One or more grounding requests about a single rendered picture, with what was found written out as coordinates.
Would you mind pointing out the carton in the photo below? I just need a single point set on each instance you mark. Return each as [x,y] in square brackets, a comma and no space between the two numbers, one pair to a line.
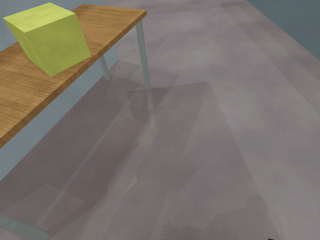
[51,37]

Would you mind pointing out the table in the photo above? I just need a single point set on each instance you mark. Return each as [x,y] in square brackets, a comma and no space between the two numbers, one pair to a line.
[25,89]

